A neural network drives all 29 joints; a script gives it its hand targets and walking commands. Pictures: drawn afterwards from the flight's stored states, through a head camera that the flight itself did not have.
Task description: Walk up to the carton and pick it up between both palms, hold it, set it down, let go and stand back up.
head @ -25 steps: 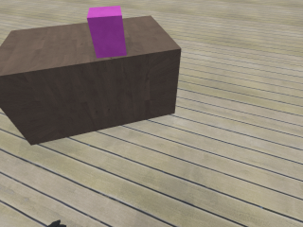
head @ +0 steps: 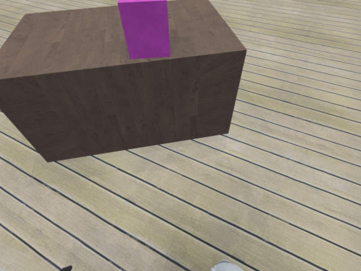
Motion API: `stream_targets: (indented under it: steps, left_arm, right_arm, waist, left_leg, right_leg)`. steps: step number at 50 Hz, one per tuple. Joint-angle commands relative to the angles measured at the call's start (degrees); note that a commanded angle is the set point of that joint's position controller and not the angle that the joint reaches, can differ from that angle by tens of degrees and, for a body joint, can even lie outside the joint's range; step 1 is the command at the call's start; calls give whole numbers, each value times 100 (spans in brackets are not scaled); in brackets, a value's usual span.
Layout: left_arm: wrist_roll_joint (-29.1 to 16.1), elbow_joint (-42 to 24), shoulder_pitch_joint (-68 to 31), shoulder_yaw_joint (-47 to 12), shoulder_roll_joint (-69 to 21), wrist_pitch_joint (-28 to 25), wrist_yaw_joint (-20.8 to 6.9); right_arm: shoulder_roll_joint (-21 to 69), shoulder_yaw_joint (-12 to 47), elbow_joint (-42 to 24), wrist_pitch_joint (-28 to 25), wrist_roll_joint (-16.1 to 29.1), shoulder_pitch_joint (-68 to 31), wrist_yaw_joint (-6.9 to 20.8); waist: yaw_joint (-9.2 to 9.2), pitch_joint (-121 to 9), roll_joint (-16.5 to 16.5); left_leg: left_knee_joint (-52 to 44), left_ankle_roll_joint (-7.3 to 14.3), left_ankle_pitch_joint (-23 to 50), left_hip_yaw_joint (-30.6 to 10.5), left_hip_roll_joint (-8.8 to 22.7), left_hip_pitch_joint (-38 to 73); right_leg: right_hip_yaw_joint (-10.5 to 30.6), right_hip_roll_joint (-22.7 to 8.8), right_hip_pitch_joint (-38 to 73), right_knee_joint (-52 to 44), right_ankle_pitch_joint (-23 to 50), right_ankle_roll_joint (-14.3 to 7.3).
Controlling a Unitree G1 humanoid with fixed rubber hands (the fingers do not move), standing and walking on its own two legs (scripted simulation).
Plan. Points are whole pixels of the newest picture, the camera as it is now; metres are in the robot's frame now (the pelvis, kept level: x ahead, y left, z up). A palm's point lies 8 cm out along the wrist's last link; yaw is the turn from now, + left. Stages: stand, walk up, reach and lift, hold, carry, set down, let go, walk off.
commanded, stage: walk up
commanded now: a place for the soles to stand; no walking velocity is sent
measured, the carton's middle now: (147, 22) +1.16 +0.19 +0.03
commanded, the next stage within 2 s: none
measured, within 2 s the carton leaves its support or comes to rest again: neither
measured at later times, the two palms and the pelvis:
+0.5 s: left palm (45, 260) +0.17 +0.33 -0.09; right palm (301, 239) +0.22 -0.27 -0.09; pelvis +0.12 +0.02 +0.01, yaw +8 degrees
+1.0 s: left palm (56, 215) +0.27 +0.34 -0.08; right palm (287, 208) +0.30 -0.27 -0.11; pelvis +0.24 +0.03 +0.01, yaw +9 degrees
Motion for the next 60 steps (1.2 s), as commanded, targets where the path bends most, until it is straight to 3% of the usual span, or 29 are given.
stream_targets:
  steps: [1, 2, 3, 4, 6, 7, 15, 18, 20, 22, 23, 24, 25, 26, 27, 28, 31, 33, 42, 46, 48, 50, 51, 52, 53, 54, 56, 57, 60]
  left_arm:
    - [169, 95, 1498, 909, 2242, -410, 218]
    - [120, -29, 973, 934, 2479, -371, 235]
    - [52, -104, 545, 858, 2407, -340, 244]
    - [54, -118, 282, 817, 2215, -334, 234]
    - [53, -76, 158, 783, 1891, -334, 225]
    - [68, -22, 260, 771, 1915, -330, 221]
    - [42, -108, 360, 799, 2000, -260, 137]
    - [47, -161, 343, 813, 2143, -230, 112]
    - [66, -188, 282, 765, 2088, -223, 103]
    - [54, -239, 50, 733, 2094, -206, 86]
    - [42, -296, -255, 697, 2022, -182, 75]
    - [18, -373, -546, 589, 1822, -153, 75]
    - [6, -381, -355, 416, 1364, -109, 62]
    - [-24, -475, -122, 298, 868, -70, -3]
    - [-93, -423, -220, 392, 1344, -16, 35]
    - [-78, -362, -580, 461, 1710, 29, 56]
    - [-66, -265, -178, 444, 1488, 51, 25]
    - [-42, -214, -102, 427, 1376, 77, 10]
    - [50, -310, -712, 470, 1400, 81, -18]
    - [43, -349, -759, 490, 1385, -53, -22]
    - [36, -308, -414, 477, 1272, -165, 5]
    - [21, 45, 620, 563, 1314, -277, 102]
    - [80, 192, 1237, 690, 1674, -313, 170]
    - [96, 64, 1214, 804, 2172, -327, 208]
    - [28, 14, 938, 887, 2454, -255, 203]
    - [-51, -45, 555, 817, 2330, -216, 197]
    - [-17, -92, 166, 725, 1983, -183, 196]
    - [-10, -89, 234, 732, 1907, -190, 191]
    - [-10, -144, 217, 753, 2043, -179, 155]
  right_arm:
    - [-615, -365, -719, -136, 101, -201, -48]
    - [-1304, -549, -490, -48, 60, -176, -61]
    - [-1667, -673, -347, 17, 112, -264, -33]
    - [-1706, -682, -251, 32, 150, -313, 6]
    - [-1532, -699, -49, 78, 152, -16, 56]
    - [-1498, -725, 21, 112, 151, -1, 79]
    - [-1398, -654, -209, 56, 127, -646, 119]
    - [-1375, -644, -305, -9, 95, -838, 150]
    - [-1367, -642, -354, -105, 74, -977, 146]
    - [-1387, -653, -312, -174, 85, -787, 136]
    - [-1378, -680, -207, -213, 104, -400, 121]
    - [-1428, -735, -12, -261, 64, 175, 71]
    - [-1763, -900, 243, -299, -3, 1038, -25]
    - [-2199, -992, 142, -287, 50, 1136, -150]
    - [-2360, -992, -20, -284, 156, 946, -188]
    - [-2211, -933, -71, -272, 235, 715, -201]
    - [-1729, -752, -87, -302, 166, 561, -282]
    - [-1625, -705, -71, -336, 161, 651, -317]
    - [-1780, -726, -128, -371, 112, 595, -316]
    - [-1822, -727, -160, -341, 72, 569, -259]
    - [-1754, -709, -273, -284, 71, 272, -219]
    - [-1500, -591, -338, -220, 127, 28, -199]
    - [-1022, -434, -417, -216, 156, 112, -172]
    - [-684, -326, -480, -215, 122, 376, -114]
    - [-1397, -522, -294, -110, 60, 295, -141]
    - [-1671, -615, -131, -24, 91, 177, -118]
    - [-1576, -643, -14, -1, 97, 212, -46]
    - [-1517, -663, 76, 22, 94, 305, -23]
    - [-1496, -706, 127, 77, 99, 254, 54]
  waist:
    - [760, -1065, -1519]
    - [563, -824, -699]
    - [356, -418, -196]
    - [249, -28, -21]
    - [146, 73, -344]
    - [163, 140, -344]
    - [415, 304, -437]
    - [467, 178, -556]
    - [469, 207, -586]
    - [293, -6, -582]
    - [-11, -200, -520]
    - [-388, -472, -156]
    - [-713, -998, 1084]
    - [-580, -900, 2123]
    - [-563, -738, 1351]
    - [-515, -178, 648]
    - [-298, -493, 597]
    - [-296, -744, 648]
    - [-464, -185, 293]
    - [-453, -361, 359]
    - [-248, -687, 596]
    - [324, -1157, 70]
    - [587, -1449, -959]
    - [487, -1334, -1838]
    - [486, -973, -1210]
    - [318, -369, -703]
    - [179, 166, -728]
    - [161, 220, -769]
    - [171, 414, -919]
  left_leg:
    - [2310, 45, -729, -317, -438, -2897]
    - [2869, -46, -769, -541, -205, -3107]
    - [2970, -76, -296, -785, 111, -2910]
    - [2827, -108, 165, -705, 356, -2776]
    - [2482, -152, 578, -598, 495, -2105]
    - [2422, -195, 736, -596, 480, -1840]
    - [1046, -280, 474, -366, 624, -2014]
    - [488, -169, 106, -181, 759, -1824]
    - [153, -41, -8, -81, 717, -1648]
    - [-224, 33, 182, 33, 600, -1005]
    - [-731, 65, 582, 15, 572, -304]
    - [-1173, 159, 732, 76, 295, 851]
    - [-1790, 316, 140, -856, 344, 2128]
    - [-2330, 596, -165, -3150, 1448, 2677]
    - [-3050, 995, -1111, -4779, 1961, 2476]
    - [-2943, 913, -1198, -4462, 1838, 2003]
    - [-2346, 302, 1911, -3056, 1403, 2198]
    - [-2182, 252, 2613, -2767, 1388, 2351]
    - [-2494, 788, 276, -2735, 1441, 1787]
    - [-2139, 1058, 737, -2602, 1501, 1726]
    - [-1596, 1125, 1736, -2011, 1394, 1431]
    - [-279, 716, 2334, -1153, 988, 311]
    - [1063, 451, 1629, -652, 421, -710]
    - [2121, 89, -743, -267, -269, -2312]
    - [2648, 38, -961, -457, -76, -2694]
    - [2751, -36, -532, -696, 138, -2590]
    - [2407, -124, 43, -466, 437, -2223]
    - [2273, -149, 272, -425, 476, -1909]
    - [1965, -254, 494, -358, 400, -1611]
  right_leg:
    - [3645, -2082, 4166, -3036, -1951, -677]
    - [4554, -2686, 3481, -3720, -3939, -827]
    - [4367, -2650, 2834, -3864, -4195, -786]
    - [3652, -2325, 2520, -3745, -3494, -745]
    - [2280, -1629, 2135, -3619, -2319, -457]
    - [2017, -1525, 1896, -3654, -2203, -454]
    - [1502, -1783, 2754, -3444, -1244, -1215]
    - [1344, -2012, 2962, -3186, -897, -1436]
    - [1236, -2129, 2906, -2962, -91, -1463]
    - [956, -2116, 2728, -2514, 679, -1354]
    - [575, -1894, 2385, -2086, 792, -1149]
    - [-44, -1544, 1731, -1078, 1433, -859]
    - [-541, -869, 973, 1078, 1999, -571]
    - [-420, -15, -424, 2119, -397, -200]
    - [109, 341, -1226, 2424, -770, -191]
    - [483, 9, -1404, 2615, -566, -249]
    - [657, -185, -1184, 2150, 145, -247]
    - [679, -169, -1017, 1812, 249, -185]
    - [711, -337, -1591, 792, 577, -63]
    - [559, -227, -1065, 75, 484, -85]
    - [416, -91, -33, -649, 431, -130]
    - [328, 182, 2346, -1839, 1287, -267]
    - [1223, -456, 3482, -2255, 680, -436]
    - [3380, -1917, 4340, -2635, -946, -824]
    - [4300, -2495, 3516, -3378, -3488, -1223]
    - [3977, -2394, 2688, -3496, -3908, -1181]
    - [2867, -1817, 2010, -3393, -2820, -1168]
    - [2406, -1594, 1764, -3429, -2478, -983]
    - [1984, -1431, 1525, -3446, -2270, -1013]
